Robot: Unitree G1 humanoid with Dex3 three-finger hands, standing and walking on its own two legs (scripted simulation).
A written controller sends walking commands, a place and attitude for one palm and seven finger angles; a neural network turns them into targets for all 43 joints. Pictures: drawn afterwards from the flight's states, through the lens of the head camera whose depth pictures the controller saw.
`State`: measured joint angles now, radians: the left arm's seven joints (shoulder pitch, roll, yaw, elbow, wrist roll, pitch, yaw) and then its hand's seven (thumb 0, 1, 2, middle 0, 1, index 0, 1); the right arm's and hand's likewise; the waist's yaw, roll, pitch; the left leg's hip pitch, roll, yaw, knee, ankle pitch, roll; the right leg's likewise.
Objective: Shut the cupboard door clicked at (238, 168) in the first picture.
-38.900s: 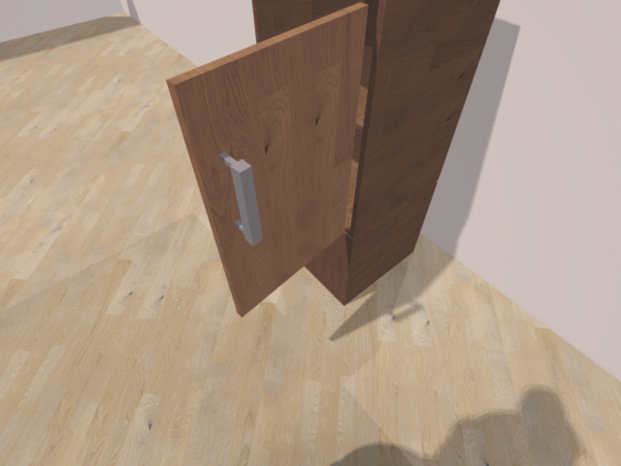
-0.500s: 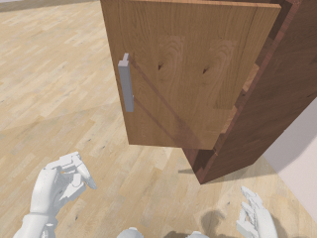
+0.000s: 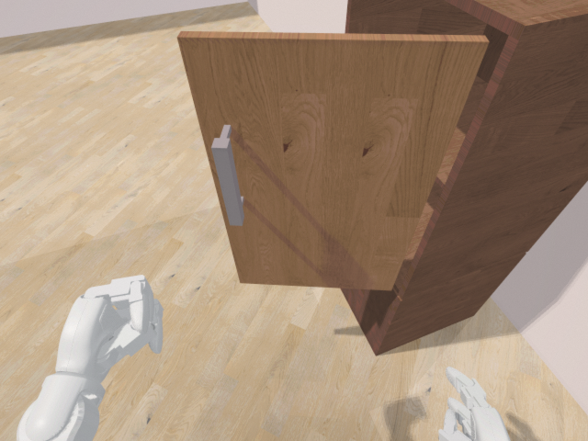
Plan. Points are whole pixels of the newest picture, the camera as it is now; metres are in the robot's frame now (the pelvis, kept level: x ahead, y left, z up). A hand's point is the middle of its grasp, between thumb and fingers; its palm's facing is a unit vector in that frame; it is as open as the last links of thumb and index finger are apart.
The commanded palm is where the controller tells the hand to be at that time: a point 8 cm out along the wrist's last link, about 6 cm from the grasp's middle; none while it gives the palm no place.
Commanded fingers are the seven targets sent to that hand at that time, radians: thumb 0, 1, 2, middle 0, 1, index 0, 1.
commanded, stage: raise the hand and make a fist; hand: left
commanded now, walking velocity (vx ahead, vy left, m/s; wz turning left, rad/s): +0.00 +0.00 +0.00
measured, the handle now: (232, 177) +0.49 +0.14 +0.08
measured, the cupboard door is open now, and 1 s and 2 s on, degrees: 66 66 66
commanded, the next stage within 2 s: bring the fist close to the handle in 0.26 s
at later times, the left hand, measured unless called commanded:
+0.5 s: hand (154, 330) +0.23 +0.18 +0.09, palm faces +0.00 -1.00 -0.02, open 3.1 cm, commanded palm +0.22 +0.23 +0.09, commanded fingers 0.00 0.90 0.90 -1.30 -1.50 -1.30 -1.50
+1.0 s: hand (214, 260) +0.32 +0.13 +0.09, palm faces -0.03 -1.00 -0.02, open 3.1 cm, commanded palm +0.31 +0.18 +0.09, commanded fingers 0.00 0.90 0.90 -1.30 -1.50 -1.30 -1.50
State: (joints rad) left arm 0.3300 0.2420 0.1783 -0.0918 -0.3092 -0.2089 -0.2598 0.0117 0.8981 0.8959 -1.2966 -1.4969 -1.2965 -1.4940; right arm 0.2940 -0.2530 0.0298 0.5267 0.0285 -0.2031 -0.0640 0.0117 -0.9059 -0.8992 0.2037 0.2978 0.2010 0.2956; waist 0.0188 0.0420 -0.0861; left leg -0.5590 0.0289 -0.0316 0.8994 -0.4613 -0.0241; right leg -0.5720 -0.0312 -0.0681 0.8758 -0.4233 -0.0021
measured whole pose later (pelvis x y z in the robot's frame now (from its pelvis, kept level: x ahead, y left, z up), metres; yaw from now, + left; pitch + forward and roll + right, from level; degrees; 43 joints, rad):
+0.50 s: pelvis -0.01 +0.01 +0.00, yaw +0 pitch +6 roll -1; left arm 0.27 0.22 0.13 -0.06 -0.28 -0.24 -0.22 0.01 0.90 0.90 -1.30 -1.50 -1.30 -1.50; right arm 0.27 -0.25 0.04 0.54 0.03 -0.24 -0.06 0.01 -0.91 -0.90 0.20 0.30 0.20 0.30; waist 0.03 0.05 -0.07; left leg -0.56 0.02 -0.03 0.91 -0.45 -0.01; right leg -0.57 -0.04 -0.07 0.88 -0.41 0.01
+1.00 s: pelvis -0.01 +0.00 +0.00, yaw -1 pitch +7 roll +0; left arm -0.13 0.17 0.07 0.27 -0.18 -0.22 -0.08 0.01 0.90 0.90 -1.30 -1.50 -1.30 -1.50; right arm 0.27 -0.25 0.02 0.61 0.02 -0.18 -0.04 0.01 -0.91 -0.90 0.20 0.30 0.20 0.30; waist -0.01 0.03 -0.06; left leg -0.55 0.02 0.00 0.85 -0.42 -0.02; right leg -0.58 -0.04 -0.04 0.85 -0.38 0.00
